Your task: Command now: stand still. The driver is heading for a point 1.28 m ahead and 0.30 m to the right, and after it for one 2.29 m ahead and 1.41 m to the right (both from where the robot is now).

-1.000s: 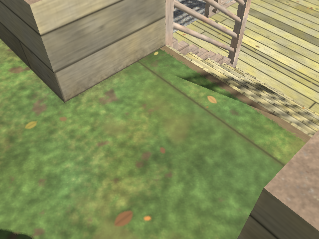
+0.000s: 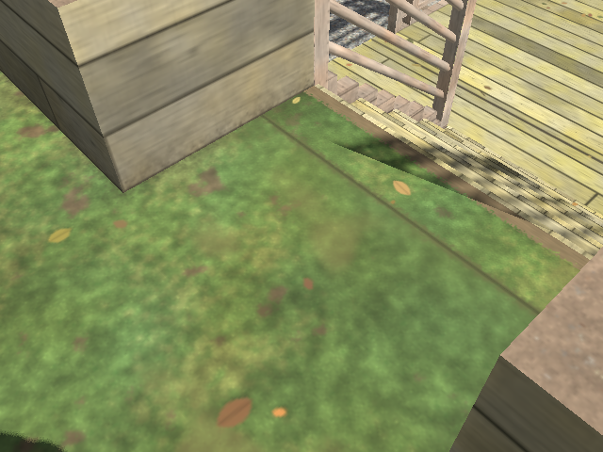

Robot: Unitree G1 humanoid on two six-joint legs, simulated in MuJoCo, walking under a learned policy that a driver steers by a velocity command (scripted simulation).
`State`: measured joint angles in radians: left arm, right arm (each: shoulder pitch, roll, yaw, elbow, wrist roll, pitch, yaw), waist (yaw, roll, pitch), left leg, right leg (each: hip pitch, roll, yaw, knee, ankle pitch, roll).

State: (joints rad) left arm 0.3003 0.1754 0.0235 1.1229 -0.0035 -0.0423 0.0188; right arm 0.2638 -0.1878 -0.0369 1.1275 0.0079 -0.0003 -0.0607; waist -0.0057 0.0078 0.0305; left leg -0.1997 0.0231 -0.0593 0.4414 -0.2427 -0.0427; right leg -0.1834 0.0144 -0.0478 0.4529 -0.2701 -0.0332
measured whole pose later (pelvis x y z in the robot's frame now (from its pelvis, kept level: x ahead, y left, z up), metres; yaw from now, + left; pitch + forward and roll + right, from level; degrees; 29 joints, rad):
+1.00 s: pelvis +0.00 +0.00 +0.00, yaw +0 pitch +0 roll +0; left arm 0.30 0.17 0.02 1.12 0.00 -0.04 0.02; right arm 0.27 -0.18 -0.03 1.13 0.01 0.00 -0.06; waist -0.01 0.01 0.03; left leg -0.20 0.02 -0.06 0.45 -0.25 -0.04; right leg -0.19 0.01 -0.05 0.46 -0.27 -0.03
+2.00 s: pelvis +0.00 +0.00 +0.00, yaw +0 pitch +0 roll +0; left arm 0.31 0.17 0.02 1.12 0.00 -0.04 0.02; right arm 0.27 -0.18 -0.03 1.13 0.01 0.00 -0.06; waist -0.01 0.01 0.03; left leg -0.21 0.02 -0.06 0.45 -0.25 -0.04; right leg -0.19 0.01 -0.04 0.46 -0.28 -0.03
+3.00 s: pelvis +0.00 +0.01 +0.00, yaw +0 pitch +0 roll +0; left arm 0.30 0.17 0.02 1.12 0.00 -0.04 0.02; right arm 0.27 -0.18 -0.03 1.13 0.01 0.00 -0.06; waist 0.00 0.01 0.03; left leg -0.21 0.02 -0.05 0.46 -0.25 -0.04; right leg -0.19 0.00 -0.04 0.47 -0.28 -0.02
